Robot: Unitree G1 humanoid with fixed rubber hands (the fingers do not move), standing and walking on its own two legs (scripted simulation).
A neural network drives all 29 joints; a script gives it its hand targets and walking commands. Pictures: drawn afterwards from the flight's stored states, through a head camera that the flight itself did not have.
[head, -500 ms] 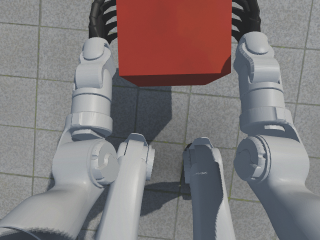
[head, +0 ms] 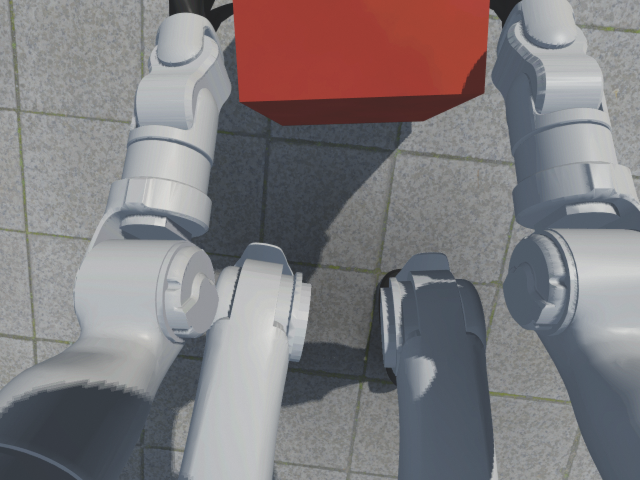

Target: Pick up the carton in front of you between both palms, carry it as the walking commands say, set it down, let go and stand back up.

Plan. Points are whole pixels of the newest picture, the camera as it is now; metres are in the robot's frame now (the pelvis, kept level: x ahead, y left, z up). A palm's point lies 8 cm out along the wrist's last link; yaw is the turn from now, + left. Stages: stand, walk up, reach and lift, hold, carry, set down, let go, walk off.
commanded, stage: set down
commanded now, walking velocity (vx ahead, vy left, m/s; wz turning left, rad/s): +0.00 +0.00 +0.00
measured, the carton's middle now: (354, 21) +0.56 +0.00 -0.25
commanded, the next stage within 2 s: none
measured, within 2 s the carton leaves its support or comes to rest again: rests again in 0.14 s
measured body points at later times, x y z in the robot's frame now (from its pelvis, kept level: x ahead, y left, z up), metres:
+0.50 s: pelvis -0.02 +0.00 -0.01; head +0.35 -0.01 +0.24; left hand +0.53 +0.15 -0.18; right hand +0.55 -0.16 -0.18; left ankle +0.09 +0.12 -0.35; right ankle +0.09 -0.12 -0.35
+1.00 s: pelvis -0.01 +0.00 -0.02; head +0.36 -0.01 +0.21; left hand +0.54 +0.16 -0.21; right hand +0.55 -0.17 -0.21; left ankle +0.09 +0.12 -0.35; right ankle +0.09 -0.12 -0.35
